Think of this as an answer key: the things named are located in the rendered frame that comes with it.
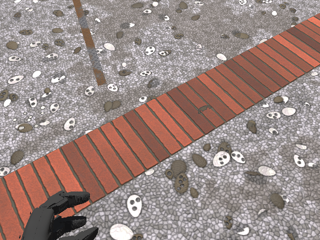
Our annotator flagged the left robot hand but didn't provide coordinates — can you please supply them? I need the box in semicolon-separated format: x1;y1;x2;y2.
19;190;99;240

